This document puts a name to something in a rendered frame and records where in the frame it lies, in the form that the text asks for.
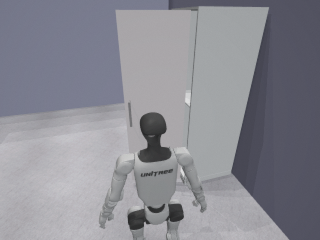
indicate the robot left hand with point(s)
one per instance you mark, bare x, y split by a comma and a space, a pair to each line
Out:
102, 220

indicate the right robot upper arm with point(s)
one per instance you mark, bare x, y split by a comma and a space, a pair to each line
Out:
186, 161

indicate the fridge door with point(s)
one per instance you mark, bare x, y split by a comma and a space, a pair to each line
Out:
153, 48

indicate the handle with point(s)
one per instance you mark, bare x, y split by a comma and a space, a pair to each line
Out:
130, 114

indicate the robot left thigh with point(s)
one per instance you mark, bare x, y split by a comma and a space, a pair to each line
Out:
136, 218

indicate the robot right hand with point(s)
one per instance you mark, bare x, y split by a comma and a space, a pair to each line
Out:
203, 205

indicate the left robot upper arm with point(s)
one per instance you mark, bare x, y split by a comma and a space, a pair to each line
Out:
124, 165

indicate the robot left forearm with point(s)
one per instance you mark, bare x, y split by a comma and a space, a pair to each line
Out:
108, 206

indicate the robot right forearm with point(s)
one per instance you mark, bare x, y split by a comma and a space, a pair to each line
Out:
199, 193

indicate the robot torso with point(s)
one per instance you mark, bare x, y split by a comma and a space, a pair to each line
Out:
156, 184

